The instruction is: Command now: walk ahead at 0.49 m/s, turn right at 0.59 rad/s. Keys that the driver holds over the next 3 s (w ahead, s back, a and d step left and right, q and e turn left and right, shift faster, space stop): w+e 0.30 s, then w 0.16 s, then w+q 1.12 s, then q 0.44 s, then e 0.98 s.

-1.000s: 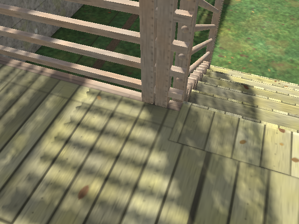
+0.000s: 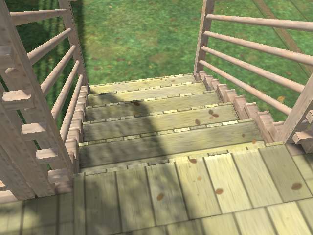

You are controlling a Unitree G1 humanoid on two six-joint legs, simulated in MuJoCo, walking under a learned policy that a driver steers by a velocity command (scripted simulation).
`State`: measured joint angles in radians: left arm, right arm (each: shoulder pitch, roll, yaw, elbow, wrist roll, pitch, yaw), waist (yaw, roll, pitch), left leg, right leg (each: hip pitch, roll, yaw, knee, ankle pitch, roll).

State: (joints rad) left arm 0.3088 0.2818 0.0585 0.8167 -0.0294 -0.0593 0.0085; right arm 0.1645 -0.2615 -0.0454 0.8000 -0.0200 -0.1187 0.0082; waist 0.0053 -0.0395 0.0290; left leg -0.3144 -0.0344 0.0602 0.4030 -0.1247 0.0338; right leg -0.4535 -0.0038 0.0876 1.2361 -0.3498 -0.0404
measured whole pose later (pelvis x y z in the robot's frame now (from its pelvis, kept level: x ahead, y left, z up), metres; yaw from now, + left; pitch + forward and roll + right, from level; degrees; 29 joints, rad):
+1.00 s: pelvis +0.58 -0.12 -0.03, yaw -2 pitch +2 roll +0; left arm 0.46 0.19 -0.02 1.02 0.12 -0.10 -0.05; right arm 0.13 -0.23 -0.05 0.84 -0.03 -0.12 0.03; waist 0.00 0.00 -0.03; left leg -0.51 -0.07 0.04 0.69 -0.23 0.10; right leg -0.06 -0.05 -0.10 0.91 -0.53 0.03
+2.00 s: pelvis +1.03 -0.15 -0.21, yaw +34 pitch +5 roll -2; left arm 0.30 0.24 0.03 0.88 0.08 -0.11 0.05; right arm 0.13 -0.20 -0.03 0.68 -0.09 -0.05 0.05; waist 0.09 0.01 -0.06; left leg -0.71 0.14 0.04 1.05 -0.31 -0.05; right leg -0.28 -0.11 -0.42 0.83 -0.61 -0.03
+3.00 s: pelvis +1.23 -0.18 -0.36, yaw +10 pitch +5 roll +0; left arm 0.57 0.13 -0.03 0.82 0.05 -0.11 -0.06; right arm 0.17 -0.18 0.06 0.71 -0.07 0.01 0.04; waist 0.10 0.08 -0.10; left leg -0.98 0.09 -0.02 1.43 -0.11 -0.12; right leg -0.42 0.13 0.19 0.71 -0.37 -0.04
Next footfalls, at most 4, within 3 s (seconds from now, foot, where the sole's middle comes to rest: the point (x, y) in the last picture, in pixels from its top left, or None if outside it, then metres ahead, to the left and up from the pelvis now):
0.38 right None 0.37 -0.22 -0.77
0.94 left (173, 179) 0.72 -0.05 -0.77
1.48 right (204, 145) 1.02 -0.25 -0.94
2.02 left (160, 144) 1.02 0.01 -0.94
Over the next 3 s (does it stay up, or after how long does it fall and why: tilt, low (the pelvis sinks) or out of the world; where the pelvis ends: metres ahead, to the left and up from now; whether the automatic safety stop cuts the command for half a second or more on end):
stays up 1.23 -0.18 -0.36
